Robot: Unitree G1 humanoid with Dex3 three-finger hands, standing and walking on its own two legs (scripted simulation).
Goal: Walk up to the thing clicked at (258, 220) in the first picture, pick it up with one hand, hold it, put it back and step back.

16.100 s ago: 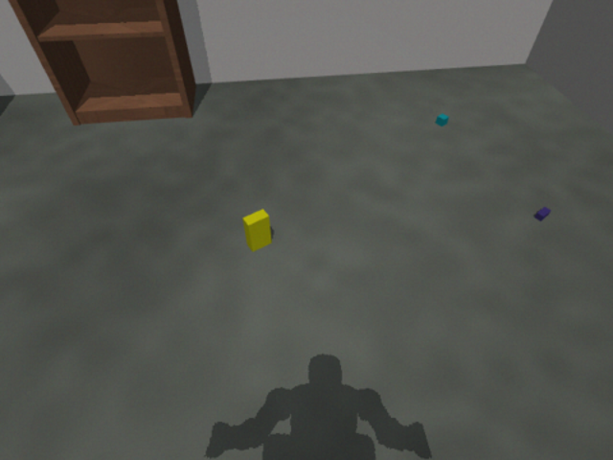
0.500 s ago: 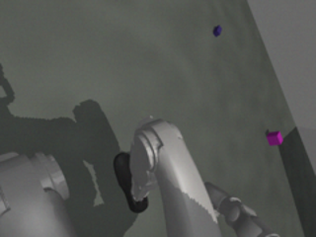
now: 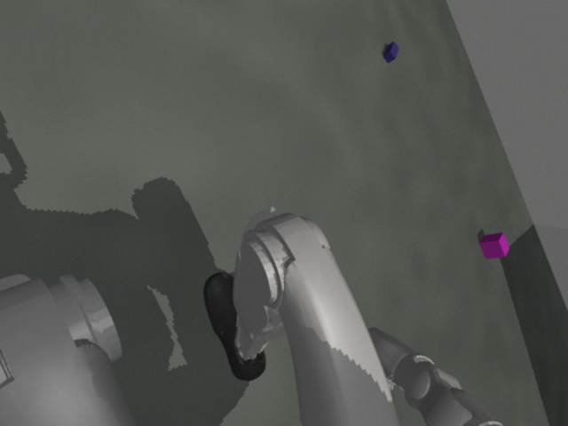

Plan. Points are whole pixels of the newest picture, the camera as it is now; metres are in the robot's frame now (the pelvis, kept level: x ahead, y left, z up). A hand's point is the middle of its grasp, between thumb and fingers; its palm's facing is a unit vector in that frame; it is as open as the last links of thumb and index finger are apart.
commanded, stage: settle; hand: left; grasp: from the side
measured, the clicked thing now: out of the picture +0.50 +0.30 -0.21
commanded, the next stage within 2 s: hold in 1.06 s
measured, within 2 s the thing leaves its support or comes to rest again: neither
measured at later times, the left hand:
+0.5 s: hand out of the picture +0.46 +0.36 -0.08, palm faces +0.49 -0.87 -0.01, open 9.2 cm
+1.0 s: hand out of the picture +0.45 +0.36 +0.00, palm faces +0.49 -0.87 -0.03, open 9.2 cm
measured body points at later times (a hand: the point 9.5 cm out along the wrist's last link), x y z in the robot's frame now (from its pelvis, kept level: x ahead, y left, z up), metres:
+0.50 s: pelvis +0.00 -0.01 +0.01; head +0.22 +0.17 +0.36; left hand +0.43 +0.40 -0.08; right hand +0.15 -0.26 -0.04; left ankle +0.07 +0.12 -0.26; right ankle +0.16 -0.15 -0.26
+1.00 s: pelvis +0.02 -0.01 +0.04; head +0.22 +0.12 +0.42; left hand +0.42 +0.40 +0.01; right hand +0.18 -0.26 -0.05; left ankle +0.07 +0.12 -0.26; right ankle +0.16 -0.15 -0.26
